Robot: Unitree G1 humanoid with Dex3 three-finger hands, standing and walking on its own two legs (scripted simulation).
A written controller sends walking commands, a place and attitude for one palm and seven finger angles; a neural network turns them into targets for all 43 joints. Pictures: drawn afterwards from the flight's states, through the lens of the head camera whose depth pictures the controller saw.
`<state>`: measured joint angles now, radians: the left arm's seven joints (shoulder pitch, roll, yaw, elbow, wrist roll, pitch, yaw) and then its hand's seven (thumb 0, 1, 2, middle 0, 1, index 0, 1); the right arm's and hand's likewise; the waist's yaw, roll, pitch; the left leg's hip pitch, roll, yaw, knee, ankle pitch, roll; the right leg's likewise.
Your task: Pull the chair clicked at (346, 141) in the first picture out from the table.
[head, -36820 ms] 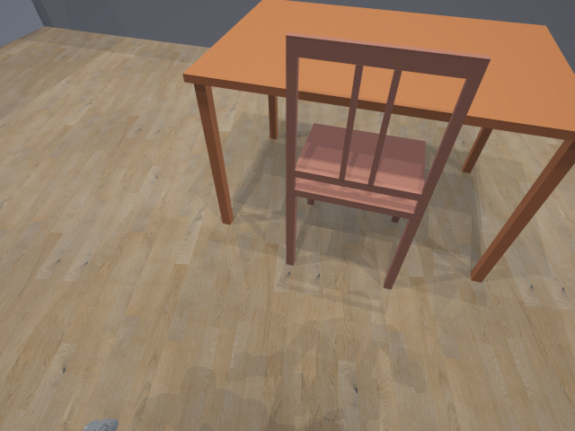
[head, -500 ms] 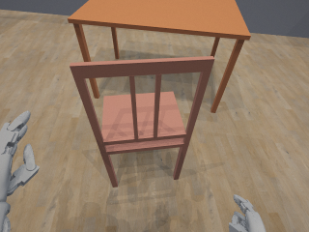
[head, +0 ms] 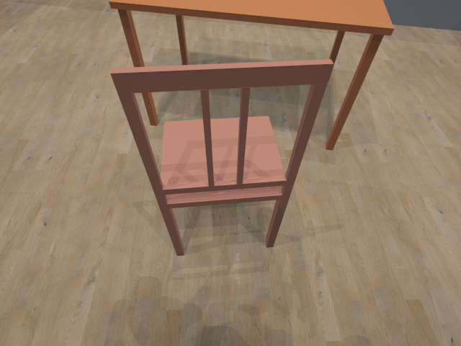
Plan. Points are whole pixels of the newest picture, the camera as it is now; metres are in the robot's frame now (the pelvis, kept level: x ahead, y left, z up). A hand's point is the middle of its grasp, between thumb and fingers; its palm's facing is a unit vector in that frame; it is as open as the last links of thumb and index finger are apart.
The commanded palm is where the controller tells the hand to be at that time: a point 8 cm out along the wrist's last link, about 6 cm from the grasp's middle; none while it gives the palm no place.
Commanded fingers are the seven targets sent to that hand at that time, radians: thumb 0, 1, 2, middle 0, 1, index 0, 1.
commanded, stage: let the arm hang, fingers relaxed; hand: left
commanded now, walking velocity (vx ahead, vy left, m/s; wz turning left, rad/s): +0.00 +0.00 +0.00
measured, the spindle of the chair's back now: (208, 144) +0.59 +0.10 -0.06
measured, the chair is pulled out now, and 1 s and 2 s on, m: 0.62 0.62 0.62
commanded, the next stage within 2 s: look to check the result in 0.56 s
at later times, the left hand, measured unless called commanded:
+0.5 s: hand out of the picture +0.03 +0.15 -0.17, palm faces -0.01 -0.98 -0.21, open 7.2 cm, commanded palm none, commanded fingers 0.00 0.90 0.90 -0.20 -0.30 -0.20 -0.30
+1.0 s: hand out of the picture +0.02 +0.15 -0.17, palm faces -0.01 -0.98 -0.19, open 7.3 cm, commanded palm none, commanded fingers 0.00 0.90 0.90 -0.20 -0.30 -0.20 -0.30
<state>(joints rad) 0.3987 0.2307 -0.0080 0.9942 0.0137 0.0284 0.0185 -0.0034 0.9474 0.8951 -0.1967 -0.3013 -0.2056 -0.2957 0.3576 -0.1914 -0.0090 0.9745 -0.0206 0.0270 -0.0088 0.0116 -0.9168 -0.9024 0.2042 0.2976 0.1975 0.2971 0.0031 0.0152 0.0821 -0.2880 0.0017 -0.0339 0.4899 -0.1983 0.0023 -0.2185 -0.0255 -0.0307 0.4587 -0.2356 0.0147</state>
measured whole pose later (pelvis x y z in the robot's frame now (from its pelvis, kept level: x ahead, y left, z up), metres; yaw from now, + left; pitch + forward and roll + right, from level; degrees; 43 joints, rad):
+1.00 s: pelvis +0.01 -0.02 +0.00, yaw -1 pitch -1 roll +0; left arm 0.29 0.15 -0.01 1.04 0.01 0.00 0.03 0.01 0.92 0.90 -0.19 -0.30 -0.20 -0.30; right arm 0.31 -0.13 0.00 1.05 -0.02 0.00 -0.03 0.01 -0.91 -0.90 0.20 0.30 0.20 0.30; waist -0.01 0.01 0.08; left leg -0.23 0.03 -0.03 0.45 -0.21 -0.02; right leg -0.18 0.00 -0.02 0.44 -0.25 -0.01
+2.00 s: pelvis +0.03 -0.02 +0.00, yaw -1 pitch -1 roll +0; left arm 0.30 0.14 -0.01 1.05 0.01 0.00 0.03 0.01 0.93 0.90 -0.19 -0.30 -0.20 -0.30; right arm 0.32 -0.13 0.01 1.05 -0.01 -0.01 -0.04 0.01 -0.91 -0.90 0.20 0.30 0.20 0.30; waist -0.01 0.01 0.07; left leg -0.21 0.02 -0.03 0.44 -0.22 -0.02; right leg -0.16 -0.01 -0.03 0.44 -0.27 0.00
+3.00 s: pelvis +0.03 -0.02 +0.00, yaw +0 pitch -1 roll +0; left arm 0.31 0.13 0.00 1.04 0.01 0.00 0.03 0.01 0.93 0.90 -0.19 -0.30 -0.20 -0.30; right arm 0.33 -0.12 0.01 1.05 -0.01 -0.01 -0.04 0.01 -0.91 -0.90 0.20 0.30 0.20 0.30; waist -0.01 0.01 0.07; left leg -0.21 0.02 -0.03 0.44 -0.22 -0.03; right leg -0.16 -0.01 -0.03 0.45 -0.27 -0.01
